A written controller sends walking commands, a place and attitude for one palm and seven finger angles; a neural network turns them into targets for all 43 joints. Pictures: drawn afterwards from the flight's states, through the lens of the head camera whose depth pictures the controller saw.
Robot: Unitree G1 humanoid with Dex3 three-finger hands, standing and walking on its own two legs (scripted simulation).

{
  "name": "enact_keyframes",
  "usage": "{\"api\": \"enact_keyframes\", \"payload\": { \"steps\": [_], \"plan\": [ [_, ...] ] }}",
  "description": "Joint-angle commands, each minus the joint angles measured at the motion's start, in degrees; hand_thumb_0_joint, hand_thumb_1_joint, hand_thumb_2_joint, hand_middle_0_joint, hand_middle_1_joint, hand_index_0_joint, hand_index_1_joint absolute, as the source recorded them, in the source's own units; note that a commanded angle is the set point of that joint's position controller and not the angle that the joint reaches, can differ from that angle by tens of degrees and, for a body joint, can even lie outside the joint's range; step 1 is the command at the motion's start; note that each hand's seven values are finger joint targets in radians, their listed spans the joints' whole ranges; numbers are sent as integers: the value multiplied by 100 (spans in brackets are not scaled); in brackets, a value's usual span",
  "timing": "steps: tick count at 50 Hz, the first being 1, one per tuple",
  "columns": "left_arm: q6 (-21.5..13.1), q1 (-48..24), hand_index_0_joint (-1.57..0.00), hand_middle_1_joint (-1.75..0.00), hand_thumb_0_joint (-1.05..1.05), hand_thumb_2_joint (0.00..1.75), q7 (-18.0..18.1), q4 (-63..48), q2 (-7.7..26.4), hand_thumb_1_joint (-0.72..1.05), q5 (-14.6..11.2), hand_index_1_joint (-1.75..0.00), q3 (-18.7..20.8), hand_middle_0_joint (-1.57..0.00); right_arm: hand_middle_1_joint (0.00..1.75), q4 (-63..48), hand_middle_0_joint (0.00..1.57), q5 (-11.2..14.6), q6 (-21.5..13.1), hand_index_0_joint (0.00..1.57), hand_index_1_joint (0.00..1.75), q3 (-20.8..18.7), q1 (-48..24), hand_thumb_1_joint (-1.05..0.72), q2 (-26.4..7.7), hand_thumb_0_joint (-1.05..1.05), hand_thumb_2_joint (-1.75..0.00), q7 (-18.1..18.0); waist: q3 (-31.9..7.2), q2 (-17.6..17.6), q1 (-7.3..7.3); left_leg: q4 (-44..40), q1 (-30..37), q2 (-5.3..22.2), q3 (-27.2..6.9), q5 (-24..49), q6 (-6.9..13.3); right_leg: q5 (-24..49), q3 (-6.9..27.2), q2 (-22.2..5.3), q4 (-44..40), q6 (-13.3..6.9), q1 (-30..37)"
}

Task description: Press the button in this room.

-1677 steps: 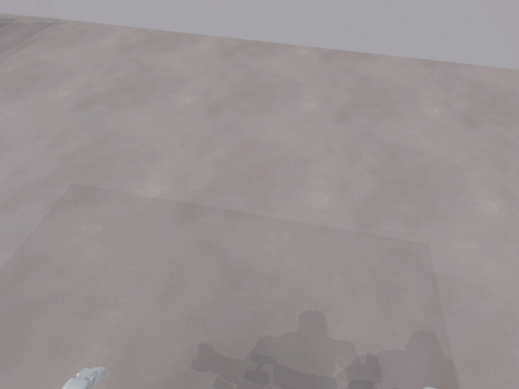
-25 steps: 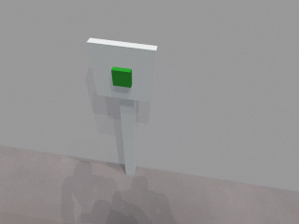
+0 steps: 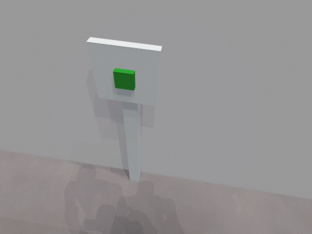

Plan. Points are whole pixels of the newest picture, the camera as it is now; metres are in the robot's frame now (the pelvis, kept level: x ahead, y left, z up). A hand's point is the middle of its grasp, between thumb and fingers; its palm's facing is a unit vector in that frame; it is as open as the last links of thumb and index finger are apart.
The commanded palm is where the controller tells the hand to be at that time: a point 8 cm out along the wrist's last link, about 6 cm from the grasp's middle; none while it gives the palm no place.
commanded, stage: look again from close up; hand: left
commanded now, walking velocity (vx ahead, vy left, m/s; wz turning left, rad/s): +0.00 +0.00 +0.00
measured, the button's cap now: (124, 78) +0.54 +0.14 +0.10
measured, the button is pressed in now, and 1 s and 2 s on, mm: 0 0 0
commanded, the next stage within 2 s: raise the hand and make a fist in 0.10 s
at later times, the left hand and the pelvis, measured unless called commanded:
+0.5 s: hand (111, 191) +0.22 +0.12 +0.01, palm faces +0.01 -1.00 +0.02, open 6.3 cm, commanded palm +0.12 +0.21 -0.04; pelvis +0.01 +0.00 -0.04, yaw +0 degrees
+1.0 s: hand (103, 201) +0.20 +0.14 +0.00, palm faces -0.18 -0.98 -0.02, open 3.2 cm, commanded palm +0.16 +0.22 +0.02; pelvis +0.01 -0.03 -0.07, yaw +0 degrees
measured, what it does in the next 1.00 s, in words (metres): lowers itself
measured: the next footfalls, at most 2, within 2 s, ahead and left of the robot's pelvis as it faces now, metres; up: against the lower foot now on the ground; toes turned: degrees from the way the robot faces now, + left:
none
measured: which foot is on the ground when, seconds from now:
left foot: down 0.00-1.00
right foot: down 0.00-1.00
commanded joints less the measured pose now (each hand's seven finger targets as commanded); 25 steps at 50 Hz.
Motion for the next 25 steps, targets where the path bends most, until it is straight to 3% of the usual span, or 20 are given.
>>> {"api": "enact_keyframes", "payload": {
  "steps": [1, 9, 10, 11, 12, 13, 14, 15, 16, 18, 19, 21, 22, 23, 24, 25],
  "plan": [
    [-79, 565, -20, -30, 0, 90, 34, -81, 434, 90, -12, -30, 93, -20, 30, -203, 20, -2, -94, 20, 30, -115, 316, -90, -542, 0, -90, -8, 455, 229, 41, -742, 29, 536, -711, -951, 11, -384, 504, -497, -669, -253, -421],
    [-86, 555, -20, -30, 0, 90, 30, -77, 422, 90, -9, -30, 100, -20, 30, -209, 20, -4, -103, 20, 30, -121, 295, -90, -548, 0, -90, -13, 421, 185, 49, -718, 97, 541, -696, -800, 20, -221, 481, -502, -655, -251, -365],
    [-167, 635, -20, -30, 0, 90, 212, 52, 645, 90, 96, -30, 71, -20, 30, -606, 20, 12, -129, 20, 30, -102, -428, -90, -768, 0, -90, 24, 672, 390, 245, 370, 25, 364, -321, -606, -190, 222, 745, -619, -863, -300, -577],
    [-1332, -3404, -23, -33, 0, 90, 171, -9331, 1686, 90, -1207, -33, 184, -23, 30, -2839, 20, 231, -985, 20, 30, -230, -215, -90, -1919, 0, -90, -241, -2314, 1499, -885, -75, 2032, -27, -70, -231, 13, 196, -102, -104, 18, -173, -277],
    [-1015, -1362, -25, -36, 0, 90, 552, -8080, 1504, 90, -837, -36, 531, -25, 30, -2282, 20, 275, -1626, 20, 30, 49, -584, -90, -1322, 0, -90, -415, -2260, 2042, -198, -435, 1764, 232, -213, -985, -38, -427, -356, 74, 436, -271, -322],
    [-736, -1125, -28, -39, 0, 90, 838, -7794, 1206, 90, -813, -39, 264, -28, 30, -2084, 20, 316, -1880, 20, 30, -25, -661, -90, -1305, 0, -90, -446, -1693, 1723, -276, -573, 908, 282, -454, -1744, -162, -725, -428, 115, 479, -267, -615],
    [-46, 937, -31, -42, 0, 90, 793, -5782, -238, 90, -846, -42, -547, -31, 30, -1978, 20, 451, -1865, 20, 30, -17, -580, -90, -1089, 0, -90, -306, -646, 974, -224, -597, 282, 257, -585, -1970, -109, -776, -535, 120, 586, -286, -1093],
    [-149, 145, -34, -45, 0, 90, 699, -7386, -368, 90, -1120, -45, -819, -34, 30, -2514, 20, 427, -1909, 20, 30, -70, -410, -90, -1247, 0, -90, -310, -221, 900, -241, -447, -75, 213, -694, -2026, -110, -809, -544, 66, 570, -223, -969],
    [-320, 320, -36, -48, 0, 90, 588, -7474, -343, 90, -1088, -48, -1000, -36, 30, -2591, 20, 511, -2034, 20, 30, -86, -615, -90, -1325, 0, -90, -384, -57, 427, -311, -239, -110, 245, -627, -2144, -75, -1021, -475, 53, 477, -165, -1220],
    [-736, 586, -42, -54, 0, 90, 401, -7057, -331, 90, -988, -54, -1032, -42, 30, -2885, 20, 358, -2208, 20, 30, -147, -665, -90, -1463, 0, -90, -373, 319, -352, -453, 361, -474, 34, -614, -2040, -31, -1503, -387, 62, 451, -108, -1789],
    [-926, 543, -45, -57, 0, 90, 258, -6707, -348, 90, -926, -57, -946, -45, 30, -2953, 20, 253, -2182, 20, 30, -223, -633, -90, -1498, 0, -90, -312, 352, -878, -448, 650, -775, -3, -577, -1947, -76, -1703, -404, 90, 609, -95, -2159],
    [-1511, 1764, -50, -63, 0, 90, -302, -5888, -317, 90, -1080, -63, -527, -50, 30, -3228, 20, 176, -2109, 20, 30, -401, -867, -90, -1452, 0, -90, -168, 222, -1670, -20, 1208, -1404, 9, -406, -1660, -153, -1986, -475, 136, 1009, -106, -2581],
    [-1844, 2210, -53, -66, 0, 90, -655, -5790, -146, 90, -1190, -66, -245, -53, 30, -3363, 20, 138, -2036, 20, 30, -477, -980, -90, -1431, 0, -90, -73, 7, -1828, 149, 1466, -1613, -4, -310, -1438, -182, -1881, -409, 118, 1148, -117, -2611],
    [-2098, 2709, -56, -69, 0, 90, -1015, -5546, 351, 90, -1213, -69, 354, -56, 30, -3488, 20, 181, -1897, 20, 30, -581, -1046, -90, -1423, 0, -90, 52, -136, -1610, 396, 1589, -1703, -39, -207, -1188, -246, -1586, -269, 86, 1244, -187, -2404],
    [-2410, 2622, -58, -72, 0, 90, -1397, -5728, 540, 90, -1334, -72, 570, -58, 30, -3742, 20, 156, -1774, 20, 30, -610, -1237, -90, -1455, 0, -90, 118, -280, -1499, 382, 1794, -1797, -98, -128, -999, -271, -1172, -227, 42, 1465, -204, -2270],
    [-2701, 2336, -61, -75, 0, 90, -1730, -5932, 953, 90, -1344, -75, 915, -61, 30, -3957, 20, 137, -1659, 20, 30, -661, -1432, -90, -1505, 0, -90, 145, -446, -1222, 344, 2048, -1904, -119, -50, -864, -272, -722, -105, 4, 1704, -191, -2228]
  ]
}}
